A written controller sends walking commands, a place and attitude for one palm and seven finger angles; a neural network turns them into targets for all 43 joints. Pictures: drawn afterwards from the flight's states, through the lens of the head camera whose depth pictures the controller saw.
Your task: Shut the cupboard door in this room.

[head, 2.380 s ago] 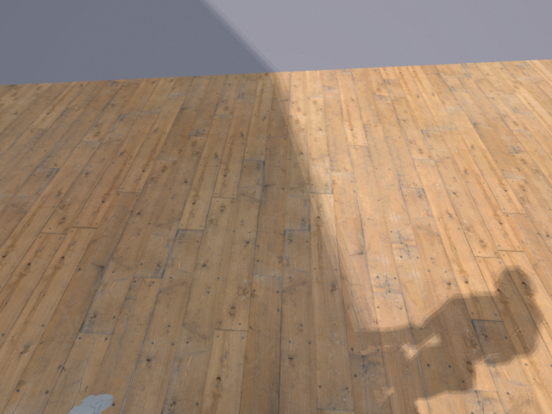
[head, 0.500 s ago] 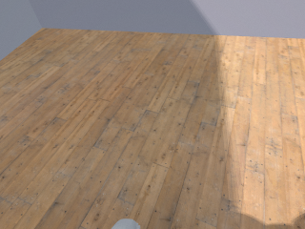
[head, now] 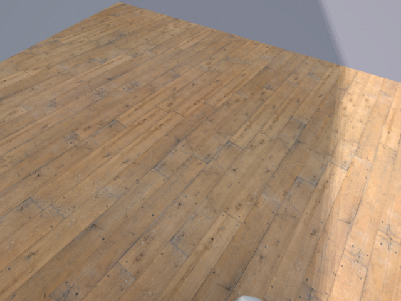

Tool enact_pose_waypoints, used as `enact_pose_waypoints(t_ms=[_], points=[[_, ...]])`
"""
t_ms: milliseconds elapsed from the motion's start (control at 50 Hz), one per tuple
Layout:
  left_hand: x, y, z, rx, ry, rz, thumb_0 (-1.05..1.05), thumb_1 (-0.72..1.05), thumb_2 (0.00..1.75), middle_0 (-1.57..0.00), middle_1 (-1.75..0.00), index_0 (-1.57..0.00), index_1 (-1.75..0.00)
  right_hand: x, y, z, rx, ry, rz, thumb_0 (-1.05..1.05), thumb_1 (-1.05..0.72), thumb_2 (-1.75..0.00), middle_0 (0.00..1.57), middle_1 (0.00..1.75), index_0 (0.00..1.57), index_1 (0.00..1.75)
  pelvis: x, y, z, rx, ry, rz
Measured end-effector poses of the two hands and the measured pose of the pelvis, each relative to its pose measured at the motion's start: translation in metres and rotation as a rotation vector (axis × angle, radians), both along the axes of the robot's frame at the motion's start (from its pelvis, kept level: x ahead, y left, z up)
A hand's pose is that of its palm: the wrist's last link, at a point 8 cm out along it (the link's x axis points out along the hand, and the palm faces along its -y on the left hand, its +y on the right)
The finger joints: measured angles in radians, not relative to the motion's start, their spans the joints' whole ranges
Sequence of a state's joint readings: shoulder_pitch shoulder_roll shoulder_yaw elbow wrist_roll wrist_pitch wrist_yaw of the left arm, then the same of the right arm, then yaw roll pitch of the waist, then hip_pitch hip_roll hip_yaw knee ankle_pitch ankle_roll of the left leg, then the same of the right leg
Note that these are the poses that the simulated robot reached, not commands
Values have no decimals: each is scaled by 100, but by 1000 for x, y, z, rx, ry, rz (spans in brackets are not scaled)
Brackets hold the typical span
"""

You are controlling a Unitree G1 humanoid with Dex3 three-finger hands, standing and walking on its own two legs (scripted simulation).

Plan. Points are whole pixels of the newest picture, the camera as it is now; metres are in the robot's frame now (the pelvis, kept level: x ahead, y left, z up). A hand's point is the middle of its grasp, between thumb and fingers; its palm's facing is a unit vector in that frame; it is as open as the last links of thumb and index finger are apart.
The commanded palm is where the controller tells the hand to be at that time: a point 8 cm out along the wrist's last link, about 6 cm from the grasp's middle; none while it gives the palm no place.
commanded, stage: turn or walk to find it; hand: left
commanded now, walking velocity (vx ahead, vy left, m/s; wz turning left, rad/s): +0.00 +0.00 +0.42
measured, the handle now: out of the picture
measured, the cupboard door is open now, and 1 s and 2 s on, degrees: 79 79 79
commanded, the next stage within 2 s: none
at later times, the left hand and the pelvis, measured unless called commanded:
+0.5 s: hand out of the picture +0.02 +0.13 -0.15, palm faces +0.24 -0.94 -0.26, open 7.4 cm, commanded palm none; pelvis -0.02 -0.06 +0.00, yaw +13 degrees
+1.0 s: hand out of the picture -0.13 +0.20 -0.18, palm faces +0.47 -0.86 -0.21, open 7.4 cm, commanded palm none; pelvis -0.07 +0.00 +0.00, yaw +25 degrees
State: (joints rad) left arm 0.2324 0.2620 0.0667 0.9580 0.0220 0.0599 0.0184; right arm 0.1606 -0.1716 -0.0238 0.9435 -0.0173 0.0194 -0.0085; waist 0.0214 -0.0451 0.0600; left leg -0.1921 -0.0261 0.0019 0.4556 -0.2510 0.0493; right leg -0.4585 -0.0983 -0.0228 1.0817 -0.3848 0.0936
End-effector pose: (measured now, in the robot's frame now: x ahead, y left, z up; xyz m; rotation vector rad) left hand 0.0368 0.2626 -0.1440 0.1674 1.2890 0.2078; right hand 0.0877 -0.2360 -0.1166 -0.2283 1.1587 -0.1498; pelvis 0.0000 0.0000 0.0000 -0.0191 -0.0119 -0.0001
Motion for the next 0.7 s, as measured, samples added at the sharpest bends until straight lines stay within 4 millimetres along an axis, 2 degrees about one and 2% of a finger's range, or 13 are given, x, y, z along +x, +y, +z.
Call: enact_pose_waypoints(t_ms=[80, 180, 240, 280, 380, 520, 620, 700], points=[[17, -5, 8, 17, -61, 4, 1, 90, 90, -20, -30, -20, -30, -14, -5, -7, 16, 32, -2, 1, -91, -90, 20, 30, 20, 30, -2, -5, 0, 9, 1, 32], [34, -24, 18, 39, -126, -2, 0, 90, 90, -20, -30, -20, -30, -37, -24, -23, 37, 97, -10, 1, -91, -90, 20, 30, 20, 30, -7, -21, -4, 27, 6, 71], [36, -41, 22, 59, -164, -1, 0, 90, 90, -20, -30, -20, -30, -48, -41, -37, 55, 132, -10, 1, -91, -90, 20, 30, 20, 30, -9, -36, -10, 47, 12, 93], [31, -52, 25, 71, -178, 2, 0, 90, 90, -20, -30, -20, -30, -52, -52, -45, 61, 154, -6, 1, -91, -90, 20, 30, 20, 30, -11, -43, -12, 35, 5, 117], [3, -71, 34, 68, -167, 66, 0, 90, 90, -20, -30, -20, -30, -53, -69, -40, 61, 199, 37, 1, -91, -90, 20, 30, 20, 30, -14, -57, -3, 57, -6, 175], [-47, -85, 26, 42, -107, 172, 0, 91, 90, -21, -30, -20, -30, -43, -78, -34, 32, 225, 109, 1, -91, -90, 20, 30, 19, 30, -19, -64, -1, 50, -11, 245], [-92, -84, 14, 18, -39, 247, 0, 91, 90, -21, -30, -20, -30, -21, -65, -29, 3, 212, 183, 1, -91, -90, 19, 30, 19, 30, -26, -58, -3, 37, -8, 288], [-132, -77, 2, -7, 19, 311, 0, 91, 90, -21, -30, -20, -30, 5, -40, -23, -14, 156, 258, 1, -91, -90, 19, 30, 19, 30, -35, -47, -6, 26, -6, 323]])
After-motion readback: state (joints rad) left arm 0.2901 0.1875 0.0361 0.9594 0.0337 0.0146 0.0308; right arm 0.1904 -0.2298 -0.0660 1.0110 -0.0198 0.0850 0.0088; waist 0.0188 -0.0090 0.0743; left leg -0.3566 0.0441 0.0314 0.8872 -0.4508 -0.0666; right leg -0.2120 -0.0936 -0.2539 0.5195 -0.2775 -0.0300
